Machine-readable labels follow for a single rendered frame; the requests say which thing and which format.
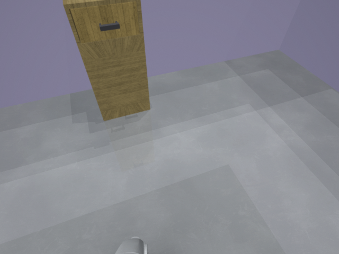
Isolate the cabinet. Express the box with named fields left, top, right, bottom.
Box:
left=63, top=0, right=150, bottom=121

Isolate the left robot thigh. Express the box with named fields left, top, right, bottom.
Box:
left=115, top=238, right=148, bottom=254

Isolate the drawer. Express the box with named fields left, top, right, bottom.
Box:
left=70, top=1, right=140, bottom=43

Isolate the handle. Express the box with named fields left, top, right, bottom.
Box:
left=99, top=21, right=120, bottom=31

